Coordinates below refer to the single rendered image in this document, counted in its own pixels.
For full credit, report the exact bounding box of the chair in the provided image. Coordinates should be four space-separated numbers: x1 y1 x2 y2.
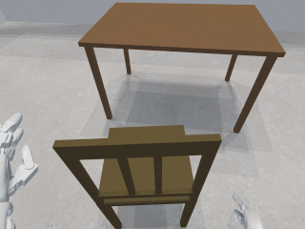
52 125 222 229

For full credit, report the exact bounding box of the left robot hand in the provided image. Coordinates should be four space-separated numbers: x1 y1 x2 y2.
0 112 38 201

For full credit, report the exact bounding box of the left robot forearm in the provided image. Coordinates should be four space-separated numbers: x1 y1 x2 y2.
0 200 16 229

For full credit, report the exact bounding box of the right robot hand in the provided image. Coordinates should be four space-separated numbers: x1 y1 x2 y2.
227 193 264 229

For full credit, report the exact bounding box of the table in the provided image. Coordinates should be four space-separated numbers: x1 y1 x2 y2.
77 2 286 134

